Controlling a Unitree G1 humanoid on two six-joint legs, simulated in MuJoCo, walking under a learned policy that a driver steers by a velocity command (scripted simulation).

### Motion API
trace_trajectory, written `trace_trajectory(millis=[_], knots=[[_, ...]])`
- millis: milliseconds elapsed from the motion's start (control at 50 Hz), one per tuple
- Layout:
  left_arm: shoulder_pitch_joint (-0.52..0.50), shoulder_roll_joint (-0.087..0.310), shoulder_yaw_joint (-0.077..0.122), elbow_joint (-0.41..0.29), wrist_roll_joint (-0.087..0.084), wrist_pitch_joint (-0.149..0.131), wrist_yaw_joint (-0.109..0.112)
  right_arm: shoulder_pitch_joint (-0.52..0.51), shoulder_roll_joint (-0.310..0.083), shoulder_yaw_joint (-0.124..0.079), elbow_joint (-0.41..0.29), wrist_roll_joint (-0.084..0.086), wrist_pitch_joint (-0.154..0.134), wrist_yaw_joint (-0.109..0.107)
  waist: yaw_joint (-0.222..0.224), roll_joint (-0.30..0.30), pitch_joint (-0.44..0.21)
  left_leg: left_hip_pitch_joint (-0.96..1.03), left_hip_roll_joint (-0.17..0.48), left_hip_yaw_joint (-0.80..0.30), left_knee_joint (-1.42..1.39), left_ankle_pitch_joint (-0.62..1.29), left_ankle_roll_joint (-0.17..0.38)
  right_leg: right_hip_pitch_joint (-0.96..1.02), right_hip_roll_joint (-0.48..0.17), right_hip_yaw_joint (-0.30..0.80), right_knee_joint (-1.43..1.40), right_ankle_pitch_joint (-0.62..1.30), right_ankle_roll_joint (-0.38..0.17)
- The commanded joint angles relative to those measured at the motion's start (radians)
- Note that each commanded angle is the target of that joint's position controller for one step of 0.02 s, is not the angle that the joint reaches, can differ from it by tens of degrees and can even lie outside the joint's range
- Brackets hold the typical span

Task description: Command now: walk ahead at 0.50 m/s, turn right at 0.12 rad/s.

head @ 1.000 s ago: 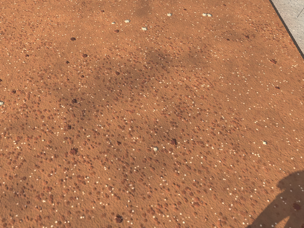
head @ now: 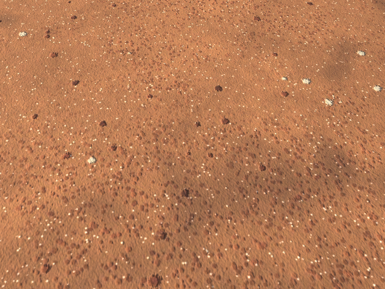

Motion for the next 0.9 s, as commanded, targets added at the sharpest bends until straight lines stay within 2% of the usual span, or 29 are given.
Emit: trace_trajectory(millis=[20,40,80,120,200,260,320,360,400,420,440,460,480,500,520,540,560,580,620,660,740,860,900], knots=[[0.021,0.086,0.023,-0.044,0.024,0.004,-0.002,0.129,-0.078,-0.02,0.019,0.021,-0.025,-0.015,-0.041,0.061,-0.068,0.254,0.296,-0.258,-0.333,0.216,0.081,-0.25,-0.056,0.095,0.014,0.099,-0.018],[0.044,0.069,0.024,-0.028,0.032,0.02,-0.008,0.135,-0.061,-0.014,0.025,0.02,-0.035,-0.016,-0.031,0.067,-0.064,0.221,0.281,-0.224,-0.352,0.224,0.069,-0.214,-0.051,0.094,0.002,0.113,-0.015],[0.028,0.051,0.027,-0.033,0.032,0.039,-0.021,0.175,-0.081,-0.016,0.05,0.027,-0.055,-0.018,-0.015,0.061,-0.041,0.216,0.268,-0.164,-0.379,0.275,0.059,-0.245,-0.046,0.088,-0.019,0.159,-0.012],[-0.04,0.045,0.028,-0.054,0.031,0.047,-0.028,0.209,-0.092,-0.019,0.066,0.028,-0.065,-0.021,-0.02,0.069,-0.009,0.229,0.262,-0.108,-0.403,0.285,0.047,-0.321,-0.054,0.082,-0.055,0.236,-0.005],[-0.18,0.044,0.023,-0.103,0.028,0.045,-0.039,0.259,-0.075,-0.009,0.087,0.025,-0.066,-0.027,-0.041,0.072,0.034,0.268,0.245,-0.016,-0.414,0.334,0.028,-0.404,-0.048,0.054,-0.212,0.373,0.001],[-0.281,0.03,0.009,-0.143,0.032,0.042,-0.046,0.297,-0.086,-0.007,0.104,0.025,-0.064,-0.037,-0.063,0.073,0.052,0.306,0.25,0.044,-0.403,0.421,0.019,-0.379,-0.027,-0.013,-0.373,0.418,-0.008],[-0.35,0.032,0.002,-0.18,0.036,0.04,-0.05,0.352,-0.101,-0.007,0.13,0.022,-0.054,-0.048,-0.08,0.071,0.062,0.398,0.275,0.087,-0.359,0.551,0.015,-0.362,0.001,-0.071,-0.472,0.376,-0.042],[-0.331,0.044,0.007,-0.183,0.037,0.04,-0.048,0.347,-0.122,-0.01,0.133,0.02,-0.046,-0.055,-0.056,0.089,0.037,0.447,0.285,0.121,-0.27,0.803,0.006,-0.293,0.048,-0.108,-0.504,0.299,-0.078],[-0.242,0.068,0.02,-0.163,0.038,0.042,-0.041,0.322,-0.155,-0.02,0.128,0.016,-0.034,-0.062,-0.008,0.124,-0.023,0.478,0.296,0.142,-0.107,1.056,0.006,-0.181,0.112,-0.137,-0.505,0.186,-0.126],[-0.16,0.087,0.031,-0.141,0.038,0.039,-0.036,0.308,-0.171,-0.025,0.119,0.014,-0.025,-0.061,0.028,0.127,-0.073,0.466,0.301,0.141,0.037,1.076,0.015,-0.088,0.14,-0.134,-0.529,0.137,-0.153],[-0.042,0.116,0.048,-0.106,0.043,0.031,-0.029,0.292,-0.182,-0.029,0.107,0.017,-0.018,-0.054,0.084,0.102,-0.137,0.393,0.293,0.144,0.242,0.962,0.008,0.076,0.163,-0.11,-0.609,0.142,-0.183],[0.083,0.202,0.08,-0.077,0.055,0.026,-0.016,0.269,-0.168,-0.027,0.078,0.023,-0.019,-0.046,0.149,0.005,-0.213,0.189,0.25,0.149,0.557,0.634,-0.023,0.295,0.031,0.097,-0.697,0.063,-0.242],[0.017,0.303,0.105,-0.103,0.04,0.038,-0.01,0.279,-0.066,-0.013,0.0,0.034,-0.031,-0.023,0.053,-0.254,-0.271,-0.284,-0.008,0.065,0.953,-0.305,-0.09,0.575,-0.251,0.683,-0.811,0.091,-0.405],[0.03,0.303,0.103,-0.106,0.016,0.049,-0.01,0.165,-0.136,-0.019,-0.037,0.026,-0.048,-0.014,0.089,-0.067,-0.265,-0.406,0.015,-0.155,0.988,-0.263,-0.079,0.547,-0.272,0.749,-0.898,0.121,-0.42],[-0.026,0.255,0.089,-0.103,0.014,0.048,-0.001,0.122,-0.12,-0.013,-0.055,0.037,-0.063,-0.01,0.054,-0.015,-0.147,-0.44,0.076,-0.177,0.922,-0.169,-0.072,0.441,-0.264,0.617,-0.913,0.164,-0.382],[-0.065,0.192,0.074,-0.101,0.013,0.042,0.001,0.147,-0.122,-0.014,-0.043,0.04,-0.069,-0.013,0.0,0.066,-0.061,-0.381,0.113,-0.169,0.807,-0.117,-0.073,0.298,-0.222,0.52,-0.932,0.282,-0.327],[-0.101,0.163,0.063,-0.104,0.011,0.032,0.005,0.148,-0.118,-0.015,-0.043,0.024,-0.057,-0.016,-0.039,0.081,-0.036,-0.32,0.138,-0.176,0.726,-0.107,-0.085,0.216,-0.163,0.437,-0.936,0.371,-0.285],[-0.124,0.148,0.055,-0.112,0.007,0.022,0.009,0.177,-0.106,-0.012,-0.036,0.004,-0.035,-0.015,-0.064,0.065,-0.042,-0.257,0.144,-0.174,0.682,-0.099,-0.1,0.163,-0.12,0.372,-0.943,0.434,-0.267],[-0.099,0.165,0.054,-0.109,0.001,-0.001,0.006,0.179,-0.093,-0.01,-0.046,-0.01,0.0,-0.007,-0.077,0.037,-0.054,-0.226,0.143,-0.155,0.613,-0.095,-0.126,0.122,-0.08,0.321,-0.944,0.539,-0.262],[-0.064,0.197,0.061,-0.107,0.002,-0.009,0.003,0.118,-0.088,-0.007,-0.076,-0.007,0.014,-0.003,-0.066,0.014,-0.043,-0.254,0.143,-0.137,0.525,-0.037,-0.146,0.103,-0.054,0.301,-0.957,0.552,-0.249],[0.022,0.201,0.061,-0.107,0.004,-0.003,-0.001,-0.055,-0.097,-0.002,-0.141,0.0,0.019,0.002,0.001,-0.032,-0.023,-0.338,0.128,-0.129,0.327,0.113,-0.161,0.17,-0.031,0.32,-0.951,0.543,-0.202],[0.116,0.186,0.048,-0.088,0.017,-0.006,0.011,-0.201,-0.09,0.016,-0.196,0.008,0.001,0.017,0.066,-0.055,-0.021,-0.33,0.082,-0.103,0.105,0.207,-0.114,0.331,-0.061,0.317,-0.906,0.669,-0.17],[0.107,0.202,0.047,-0.088,0.022,-0.01,0.019,-0.194,-0.106,0.014,-0.205,0.011,-0.008,0.018,0.049,-0.067,-0.016,-0.271,0.067,-0.107,0.045,0.172,-0.08,0.358,-0.09,0.33,-0.883,0.728,-0.154]])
